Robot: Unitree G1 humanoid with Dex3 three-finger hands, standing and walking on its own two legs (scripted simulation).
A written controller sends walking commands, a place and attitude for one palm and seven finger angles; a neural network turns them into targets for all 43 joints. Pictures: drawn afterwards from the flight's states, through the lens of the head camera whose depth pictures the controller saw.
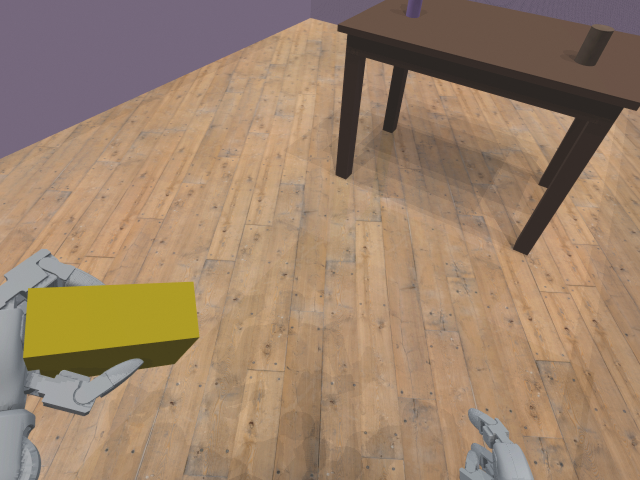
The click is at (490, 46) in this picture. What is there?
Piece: table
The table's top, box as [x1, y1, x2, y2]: [337, 0, 639, 110]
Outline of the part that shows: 338,24 338,31 635,110 639,106 638,35 614,31 596,64 594,66 584,66 576,63 574,61 574,58 590,27 589,25 467,0 423,0 420,15 417,18 410,18 405,15 407,0 385,0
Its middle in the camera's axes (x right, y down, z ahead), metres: +0.69 -0.81 +1.54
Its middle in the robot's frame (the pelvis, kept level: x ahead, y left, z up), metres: +1.73 -0.60 -0.05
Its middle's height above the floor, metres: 0.72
